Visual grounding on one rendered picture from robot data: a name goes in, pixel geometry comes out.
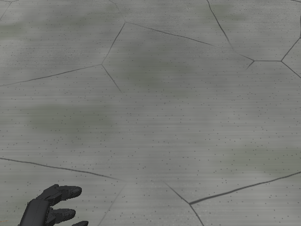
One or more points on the left robot hand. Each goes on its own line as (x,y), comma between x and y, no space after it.
(39,213)

